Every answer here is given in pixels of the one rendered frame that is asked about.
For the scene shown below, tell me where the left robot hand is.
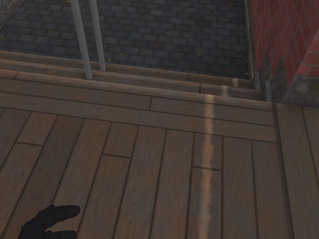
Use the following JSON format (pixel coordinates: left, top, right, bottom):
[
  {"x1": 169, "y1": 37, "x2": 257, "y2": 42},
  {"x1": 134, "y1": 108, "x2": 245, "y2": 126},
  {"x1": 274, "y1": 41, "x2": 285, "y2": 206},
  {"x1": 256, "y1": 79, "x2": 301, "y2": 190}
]
[{"x1": 18, "y1": 204, "x2": 81, "y2": 239}]

